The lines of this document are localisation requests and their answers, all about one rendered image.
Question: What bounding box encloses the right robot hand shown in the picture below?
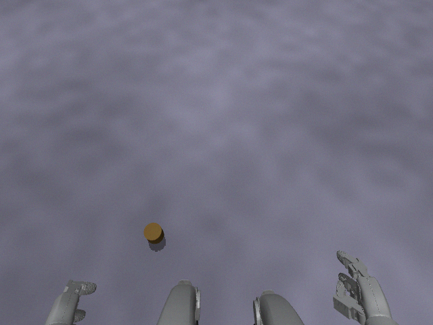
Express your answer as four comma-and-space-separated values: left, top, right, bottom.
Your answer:
333, 251, 392, 325

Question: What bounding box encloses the tin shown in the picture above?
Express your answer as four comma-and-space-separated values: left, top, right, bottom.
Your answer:
143, 223, 164, 244

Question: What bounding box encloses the left robot hand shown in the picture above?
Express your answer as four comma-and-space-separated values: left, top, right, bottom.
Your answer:
44, 280, 97, 325

